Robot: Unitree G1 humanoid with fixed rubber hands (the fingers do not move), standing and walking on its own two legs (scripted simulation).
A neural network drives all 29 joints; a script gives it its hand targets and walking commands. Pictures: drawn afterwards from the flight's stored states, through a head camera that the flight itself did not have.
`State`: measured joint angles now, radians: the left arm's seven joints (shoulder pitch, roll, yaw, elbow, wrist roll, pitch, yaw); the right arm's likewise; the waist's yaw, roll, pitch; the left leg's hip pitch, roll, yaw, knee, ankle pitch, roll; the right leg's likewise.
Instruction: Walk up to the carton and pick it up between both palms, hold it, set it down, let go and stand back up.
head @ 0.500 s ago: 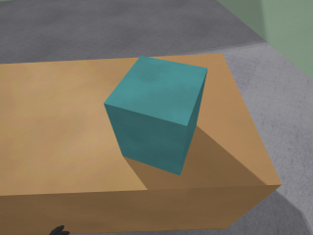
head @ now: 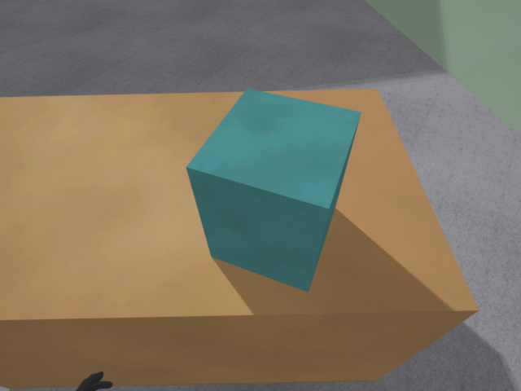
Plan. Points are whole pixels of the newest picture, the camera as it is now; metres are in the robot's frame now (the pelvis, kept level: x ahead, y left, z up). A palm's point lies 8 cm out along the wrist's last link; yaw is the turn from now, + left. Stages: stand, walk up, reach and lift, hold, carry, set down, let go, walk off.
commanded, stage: walk up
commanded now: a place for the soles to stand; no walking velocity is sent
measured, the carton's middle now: (278, 192) +0.45 +0.00 +0.04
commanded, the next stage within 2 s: reach and lift in 1.84 s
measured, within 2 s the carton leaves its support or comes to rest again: neither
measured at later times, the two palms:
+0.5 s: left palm out of the picture +0.06 +0.32 -0.09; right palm out of the picture +0.05 -0.31 -0.11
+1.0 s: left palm out of the picture +0.03 +0.33 -0.09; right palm out of the picture +0.00 -0.31 -0.10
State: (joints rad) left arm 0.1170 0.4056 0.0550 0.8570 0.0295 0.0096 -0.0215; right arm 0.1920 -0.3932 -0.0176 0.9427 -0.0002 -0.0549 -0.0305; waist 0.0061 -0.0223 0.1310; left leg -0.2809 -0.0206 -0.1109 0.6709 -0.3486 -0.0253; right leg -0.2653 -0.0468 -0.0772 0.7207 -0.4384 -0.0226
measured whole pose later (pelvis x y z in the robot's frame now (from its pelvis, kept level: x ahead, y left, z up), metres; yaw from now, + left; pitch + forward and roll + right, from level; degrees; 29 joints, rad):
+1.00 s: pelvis -0.07 +0.01 +0.00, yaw +1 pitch -3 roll +1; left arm 0.12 0.40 0.06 0.88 0.03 0.01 -0.03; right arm 0.20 -0.40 -0.03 0.98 0.00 -0.05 -0.03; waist 0.01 -0.02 0.11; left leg -0.26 -0.02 -0.12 0.64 -0.31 -0.03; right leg -0.33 -0.06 -0.08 0.69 -0.31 -0.03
